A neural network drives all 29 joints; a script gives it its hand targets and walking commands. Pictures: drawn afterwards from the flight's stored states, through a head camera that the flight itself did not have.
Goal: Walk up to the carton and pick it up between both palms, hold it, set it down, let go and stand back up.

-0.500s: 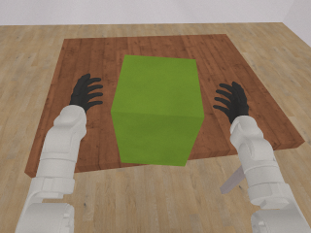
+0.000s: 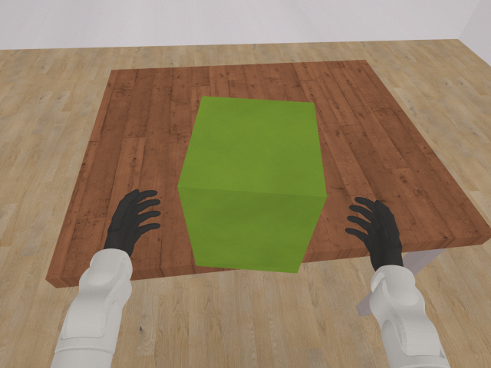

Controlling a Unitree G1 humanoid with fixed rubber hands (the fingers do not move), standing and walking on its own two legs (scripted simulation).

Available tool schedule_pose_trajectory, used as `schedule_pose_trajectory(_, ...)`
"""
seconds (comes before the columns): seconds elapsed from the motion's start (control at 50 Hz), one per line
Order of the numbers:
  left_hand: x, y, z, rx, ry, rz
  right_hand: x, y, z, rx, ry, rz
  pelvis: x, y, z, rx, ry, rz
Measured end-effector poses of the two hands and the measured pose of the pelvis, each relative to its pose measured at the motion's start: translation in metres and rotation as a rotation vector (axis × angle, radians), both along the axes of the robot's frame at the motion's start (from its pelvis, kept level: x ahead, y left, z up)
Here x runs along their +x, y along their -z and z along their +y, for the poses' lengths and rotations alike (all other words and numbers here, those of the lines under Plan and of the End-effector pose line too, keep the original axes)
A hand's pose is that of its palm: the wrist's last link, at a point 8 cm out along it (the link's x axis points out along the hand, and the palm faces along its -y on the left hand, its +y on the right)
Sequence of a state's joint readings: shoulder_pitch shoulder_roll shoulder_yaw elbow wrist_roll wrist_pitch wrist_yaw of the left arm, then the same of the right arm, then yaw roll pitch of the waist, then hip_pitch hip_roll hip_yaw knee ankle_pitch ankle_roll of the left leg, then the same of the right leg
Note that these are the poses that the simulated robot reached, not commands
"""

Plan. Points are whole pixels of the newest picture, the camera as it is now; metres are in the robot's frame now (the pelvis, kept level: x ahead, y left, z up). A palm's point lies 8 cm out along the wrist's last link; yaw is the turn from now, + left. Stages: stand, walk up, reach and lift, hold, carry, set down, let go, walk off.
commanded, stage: set down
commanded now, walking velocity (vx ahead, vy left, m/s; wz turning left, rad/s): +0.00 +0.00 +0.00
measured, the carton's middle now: (251, 188) +0.41 +0.02 +0.03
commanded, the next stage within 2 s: let go in 1.44 s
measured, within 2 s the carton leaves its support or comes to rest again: neither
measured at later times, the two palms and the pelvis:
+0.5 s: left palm (120, 292) +0.21 +0.22 +0.00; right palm (381, 307) +0.21 -0.19 +0.00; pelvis +0.02 +0.01 +0.00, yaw -1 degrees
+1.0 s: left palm (116, 323) +0.18 +0.23 -0.05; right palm (381, 337) +0.18 -0.20 -0.05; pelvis +0.02 +0.01 +0.00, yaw -1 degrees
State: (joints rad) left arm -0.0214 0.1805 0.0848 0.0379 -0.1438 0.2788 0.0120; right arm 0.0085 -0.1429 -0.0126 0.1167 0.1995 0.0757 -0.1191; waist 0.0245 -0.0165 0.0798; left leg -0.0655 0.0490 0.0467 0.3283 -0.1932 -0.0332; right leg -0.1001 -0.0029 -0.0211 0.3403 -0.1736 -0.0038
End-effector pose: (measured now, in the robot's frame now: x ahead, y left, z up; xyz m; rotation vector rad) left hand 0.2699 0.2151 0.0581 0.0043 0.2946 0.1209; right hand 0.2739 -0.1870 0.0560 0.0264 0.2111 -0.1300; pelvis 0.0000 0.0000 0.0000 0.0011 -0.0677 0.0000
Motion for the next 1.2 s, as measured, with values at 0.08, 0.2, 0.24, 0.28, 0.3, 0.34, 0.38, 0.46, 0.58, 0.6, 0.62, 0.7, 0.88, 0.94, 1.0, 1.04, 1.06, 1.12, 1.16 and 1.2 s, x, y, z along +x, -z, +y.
schedule_pose_trajectory(0.08, -0.011, 0.009, 0.002, 0.004, -0.003, 0.0, -0.012, 0.01, 0.001, -0.005, -0.001, 0.02, 0.004, 0.0, 0.001, -0.001, -0.003, -0.001)
schedule_pose_trajectory(0.2, -0.029, 0.025, 0.004, 0.011, -0.006, 0.005, -0.031, 0.025, 0.001, -0.017, 0.0, 0.047, 0.01, 0.0, 0.003, -0.004, -0.003, -0.004)
schedule_pose_trajectory(0.24, -0.035, 0.031, 0.004, 0.013, -0.005, 0.007, -0.037, 0.029, 0.001, -0.021, 0.001, 0.055, 0.011, 0.0, 0.004, -0.005, -0.002, -0.006)
schedule_pose_trajectory(0.28, -0.041, 0.037, 0.004, 0.016, -0.004, 0.008, -0.043, 0.034, 0.0, -0.025, 0.002, 0.063, 0.013, 0.0, 0.005, -0.006, -0.001, -0.009)
schedule_pose_trajectory(0.3, -0.043, 0.04, 0.004, 0.017, -0.004, 0.008, -0.046, 0.037, -0.001, -0.026, 0.002, 0.068, 0.014, 0.0, 0.006, -0.006, 0.0, -0.01)
schedule_pose_trajectory(0.34, -0.048, 0.046, 0.004, 0.02, -0.003, 0.013, -0.051, 0.042, -0.002, -0.03, 0.002, 0.079, 0.015, 0.001, 0.007, -0.007, 0.002, -0.013)
schedule_pose_trajectory(0.38, -0.052, 0.052, 0.004, 0.023, -0.001, 0.027, -0.055, 0.048, -0.002, -0.035, 0.002, 0.097, 0.016, 0.001, 0.008, -0.008, 0.005, -0.017)
schedule_pose_trajectory(0.46, -0.056, 0.061, 0.004, 0.029, 0.001, 0.072, -0.06, 0.057, -0.003, -0.043, 0.001, 0.133, 0.017, 0.001, 0.009, -0.007, 0.011, -0.022)
schedule_pose_trajectory(0.58, -0.056, 0.064, 0.006, 0.044, 0.001, 0.115, -0.061, 0.063, -0.002, -0.05, -0.006, 0.157, 0.019, 0.001, 0.011, -0.008, 0.017, -0.028)
schedule_pose_trajectory(0.6, -0.056, 0.065, 0.006, 0.047, 0.001, 0.124, -0.062, 0.064, -0.003, -0.052, -0.007, 0.163, 0.019, 0.001, 0.011, -0.009, 0.017, -0.029)
schedule_pose_trajectory(0.62, -0.057, 0.066, 0.007, 0.05, 0.001, 0.133, -0.063, 0.066, -0.003, -0.055, -0.008, 0.169, 0.02, 0.001, 0.012, -0.009, 0.017, -0.031)
schedule_pose_trajectory(0.7, -0.062, 0.072, 0.009, 0.058, 0.0, 0.174, -0.068, 0.073, -0.006, -0.066, -0.01, 0.201, 0.022, 0.0, 0.012, -0.01, 0.017, -0.034)
schedule_pose_trajectory(0.88, -0.079, 0.095, 0.01, 0.078, 0.017, 0.288, -0.083, 0.091, -0.011, -0.114, -0.033, 0.292, 0.023, 0.0, 0.011, -0.01, 0.016, -0.036)
schedule_pose_trajectory(0.94, -0.087, 0.103, 0.011, 0.083, 0.022, 0.326, -0.089, 0.098, -0.011, -0.122, -0.039, 0.327, 0.023, 0.0, 0.01, -0.01, 0.016, -0.034)
schedule_pose_trajectory(1.0, -0.091, 0.109, 0.013, 0.091, 0.018, 0.349, -0.093, 0.105, -0.012, -0.127, -0.044, 0.356, 0.022, 0.0, 0.009, -0.01, 0.016, -0.031)
schedule_pose_trajectory(1.04, -0.093, 0.112, 0.015, 0.096, 0.016, 0.362, -0.094, 0.108, -0.012, -0.131, -0.046, 0.372, 0.022, 0.001, 0.008, -0.01, 0.015, -0.028)
schedule_pose_trajectory(1.06, -0.093, 0.113, 0.015, 0.098, 0.015, 0.37, -0.094, 0.11, -0.013, -0.133, -0.047, 0.379, 0.022, 0.001, 0.008, -0.01, 0.015, -0.027)
schedule_pose_trajectory(1.12, -0.094, 0.118, 0.017, 0.104, 0.019, 0.397, -0.095, 0.115, -0.015, -0.139, -0.049, 0.397, 0.021, 0.001, 0.007, -0.011, 0.013, -0.024)
schedule_pose_trajectory(1.16, -0.094, 0.121, 0.018, 0.107, 0.024, 0.416, -0.095, 0.118, -0.016, -0.143, -0.048, 0.407, 0.021, 0.001, 0.007, -0.011, 0.012, -0.023)
schedule_pose_trajectory(1.2, -0.095, 0.124, 0.018, 0.109, 0.028, 0.432, -0.096, 0.12, -0.018, -0.147, -0.046, 0.418, 0.021, 0.001, 0.007, -0.012, 0.011, -0.023)
